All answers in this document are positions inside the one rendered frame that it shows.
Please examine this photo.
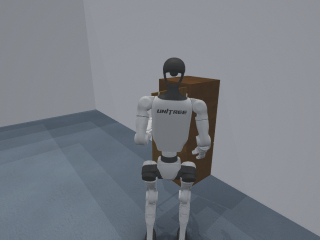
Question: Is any right robot forearm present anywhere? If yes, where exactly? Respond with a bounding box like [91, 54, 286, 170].
[197, 135, 211, 155]

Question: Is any cupboard door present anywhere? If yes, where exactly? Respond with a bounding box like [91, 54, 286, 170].
[151, 87, 187, 163]

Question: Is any right robot hand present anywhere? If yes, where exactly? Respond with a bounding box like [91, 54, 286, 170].
[192, 147, 206, 159]

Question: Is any robot left upper arm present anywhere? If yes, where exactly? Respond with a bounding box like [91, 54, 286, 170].
[135, 96, 155, 146]

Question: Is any robot left foot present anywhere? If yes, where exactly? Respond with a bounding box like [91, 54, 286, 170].
[145, 228, 156, 240]

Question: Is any left robot forearm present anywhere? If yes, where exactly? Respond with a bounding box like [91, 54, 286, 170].
[134, 126, 153, 142]

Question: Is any left robot hand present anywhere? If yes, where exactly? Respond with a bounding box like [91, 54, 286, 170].
[147, 117, 152, 127]

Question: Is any robot head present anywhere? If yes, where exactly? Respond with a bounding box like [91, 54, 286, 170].
[157, 57, 188, 101]

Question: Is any robot right upper arm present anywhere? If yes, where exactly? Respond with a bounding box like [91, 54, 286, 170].
[190, 98, 210, 147]

